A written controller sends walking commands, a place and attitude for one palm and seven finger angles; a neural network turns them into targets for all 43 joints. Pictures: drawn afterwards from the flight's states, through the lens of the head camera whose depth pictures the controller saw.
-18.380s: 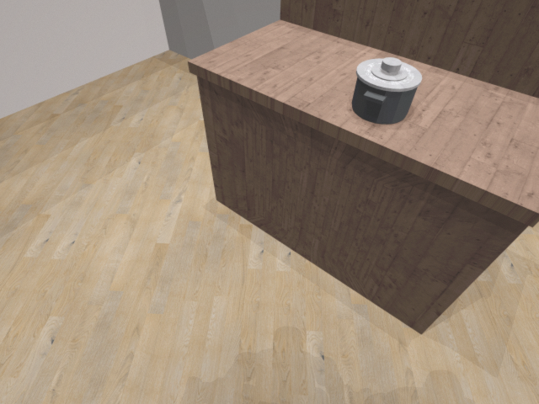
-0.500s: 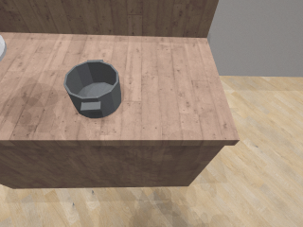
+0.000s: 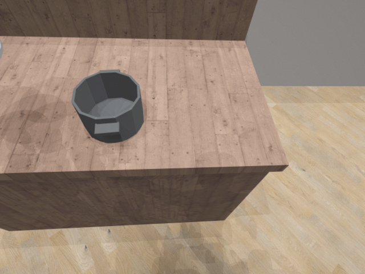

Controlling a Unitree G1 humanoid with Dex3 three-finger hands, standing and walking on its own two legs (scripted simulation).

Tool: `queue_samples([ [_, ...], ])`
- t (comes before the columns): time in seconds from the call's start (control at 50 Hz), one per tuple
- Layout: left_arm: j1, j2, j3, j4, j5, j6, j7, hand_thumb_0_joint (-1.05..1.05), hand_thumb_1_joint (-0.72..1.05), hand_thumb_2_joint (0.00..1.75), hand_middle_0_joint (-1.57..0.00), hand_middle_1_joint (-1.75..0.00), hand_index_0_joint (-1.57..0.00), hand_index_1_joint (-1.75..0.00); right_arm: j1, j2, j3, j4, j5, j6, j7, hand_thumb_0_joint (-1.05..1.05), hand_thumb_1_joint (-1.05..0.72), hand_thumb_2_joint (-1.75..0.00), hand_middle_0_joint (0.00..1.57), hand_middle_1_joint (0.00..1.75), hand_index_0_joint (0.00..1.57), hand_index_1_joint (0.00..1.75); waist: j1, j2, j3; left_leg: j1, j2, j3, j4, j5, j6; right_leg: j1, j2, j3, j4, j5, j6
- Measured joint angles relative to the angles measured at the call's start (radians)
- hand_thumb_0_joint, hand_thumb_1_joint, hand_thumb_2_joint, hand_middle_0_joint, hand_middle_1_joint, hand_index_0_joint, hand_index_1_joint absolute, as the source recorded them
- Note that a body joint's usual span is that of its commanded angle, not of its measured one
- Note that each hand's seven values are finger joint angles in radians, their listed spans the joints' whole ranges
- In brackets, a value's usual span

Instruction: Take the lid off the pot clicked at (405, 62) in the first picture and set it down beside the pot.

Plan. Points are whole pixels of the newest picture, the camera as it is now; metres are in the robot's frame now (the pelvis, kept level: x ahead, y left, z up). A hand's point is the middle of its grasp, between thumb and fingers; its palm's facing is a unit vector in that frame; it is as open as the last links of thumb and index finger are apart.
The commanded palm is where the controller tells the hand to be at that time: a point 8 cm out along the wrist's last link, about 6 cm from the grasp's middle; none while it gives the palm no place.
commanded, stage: lower the lid onto the table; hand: left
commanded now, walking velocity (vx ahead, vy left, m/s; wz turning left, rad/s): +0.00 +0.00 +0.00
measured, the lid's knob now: out of the picture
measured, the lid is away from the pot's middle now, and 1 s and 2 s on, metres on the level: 0.24 0.24 0.24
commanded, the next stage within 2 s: none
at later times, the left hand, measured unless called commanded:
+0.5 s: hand out of the picture +0.45 +0.39 +0.22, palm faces -0.32 -0.19 -0.93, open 7.8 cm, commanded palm +0.49 +0.38 +0.30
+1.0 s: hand out of the picture +0.45 +0.38 +0.19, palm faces -0.38 -0.20 -0.91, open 7.8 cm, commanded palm +0.50 +0.38 +0.26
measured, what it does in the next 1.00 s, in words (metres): stands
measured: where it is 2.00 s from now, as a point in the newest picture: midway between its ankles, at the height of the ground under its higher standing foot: outside the picture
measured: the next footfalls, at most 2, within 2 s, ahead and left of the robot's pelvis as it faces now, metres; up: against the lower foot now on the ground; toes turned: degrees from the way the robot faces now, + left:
none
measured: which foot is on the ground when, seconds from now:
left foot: down 0.00-1.00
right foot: down 0.00-1.00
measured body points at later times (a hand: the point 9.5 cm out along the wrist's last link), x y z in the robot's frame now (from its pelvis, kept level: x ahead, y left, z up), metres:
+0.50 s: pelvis +0.00 +0.01 +0.00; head +0.08 +0.03 +0.44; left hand +0.47 +0.39 +0.27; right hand +0.02 -0.28 -0.11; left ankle +0.02 +0.07 -0.74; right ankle -0.03 -0.15 -0.73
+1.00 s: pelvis +0.00 +0.00 +0.00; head +0.08 +0.02 +0.44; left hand +0.47 +0.38 +0.24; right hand +0.01 -0.28 -0.12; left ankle +0.02 +0.07 -0.74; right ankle -0.03 -0.15 -0.74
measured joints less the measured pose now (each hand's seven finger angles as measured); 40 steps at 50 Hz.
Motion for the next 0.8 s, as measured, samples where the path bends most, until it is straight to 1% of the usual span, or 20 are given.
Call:
queue_samples([
  [0.04,-0.011,0.004,0.003,0.012,0.0,0.002,0.002,-0.01,0.28,0.71,-0.6,-0.97,-0.59,-0.95,0.002,0.0,0.001,0.0,0.0,0.002,0.002,0.0,-0.9,-0.9,0.2,0.3,0.2,0.3,-0.002,0.0,-0.002,-0.004,0.0,0.001,0.002,-0.002,0.001,-0.004,-0.001,0.001,0.002,-0.001,0.002],
  [0.1,-0.022,0.004,-0.01,0.017,0.005,0.012,0.001,-0.01,0.28,0.71,-0.6,-0.96,-0.59,-0.95,0.006,0.001,-0.002,0.0,-0.001,0.005,0.006,0.0,-0.9,-0.9,0.2,0.3,0.2,0.3,-0.001,0.001,-0.003,-0.009,-0.001,0.002,0.004,-0.002,0.003,-0.009,-0.001,0.002,0.002,-0.001,0.001],
  [0.2,-0.051,0.0,-0.039,0.071,0.002,0.045,-0.002,-0.01,0.28,0.71,-0.6,-0.97,-0.59,-0.95,0.008,0.0,-0.001,0.004,0.005,-0.003,0.015,0.0,-0.9,-0.9,0.2,0.3,0.2,0.3,-0.003,-0.001,0.0,-0.014,-0.003,0.001,0.009,-0.004,0.005,-0.012,-0.003,0.001,0.006,-0.003,0.006],
  [0.28,-0.044,-0.01,-0.052,0.064,0.008,0.06,-0.007,-0.01,0.28,0.71,-0.6,-0.97,-0.59,-0.95,0.015,0.001,-0.004,0.005,0.003,-0.015,0.012,0.0,-0.9,-0.9,0.2,0.3,0.2,0.3,-0.002,-0.004,0.004,-0.016,-0.004,-0.001,0.01,-0.004,0.006,-0.012,-0.003,-0.002,0.005,-0.002,0.0],
  [0.44,-0.023,-0.026,-0.045,0.056,0.002,0.053,0.004,-0.01,0.28,0.71,-0.6,-0.97,-0.59,-0.95,0.022,0.0,-0.007,0.01,-0.001,-0.033,0.007,0.0,-0.9,-0.9,0.2,0.3,0.2,0.3,-0.004,-0.01,-0.003,-0.022,-0.004,-0.004,0.019,-0.01,0.006,-0.016,-0.003,-0.005,0.01,-0.007,-0.003],
  [0.62,-0.007,-0.054,-0.047,0.058,-0.005,0.045,0.014,-0.01,0.29,0.71,-0.6,-0.97,-0.59,-0.95,0.02,-0.003,-0.012,0.012,-0.005,-0.035,0.009,0.0,-0.9,-0.9,0.2,0.3,0.2,0.3,-0.002,-0.004,-0.009,-0.032,-0.005,-0.005,0.028,-0.013,0.007,-0.026,-0.003,-0.006,0.021,-0.012,-0.002],
  [0.72,0.016,-0.061,-0.03,0.051,-0.005,0.033,0.019,-0.01,0.29,0.71,-0.6,-0.97,-0.59,-0.95,0.018,0.001,-0.013,0.01,-0.007,-0.034,0.009,0.0,-0.9,-0.9,0.2,0.3,0.2,0.3,-0.005,-0.002,-0.014,-0.036,-0.003,-0.003,0.03,-0.014,0.006,-0.032,-0.003,-0.004,0.027,-0.013,0.0],
  [0.8,0.031,-0.053,-0.003,0.064,-0.01,0.016,0.028,-0.01,0.29,0.71,-0.6,-0.97,-0.59,-0.95,0.016,0.002,-0.009,0.005,-0.007,-0.029,0.01,0.0,-0.9,-0.9,0.2,0.3,0.2,0.3,-0.011,-0.002,-0.019,-0.039,0.0,0.0,0.036,-0.017,0.004,-0.036,0.0,-0.001,0.032,-0.015,0.005],
])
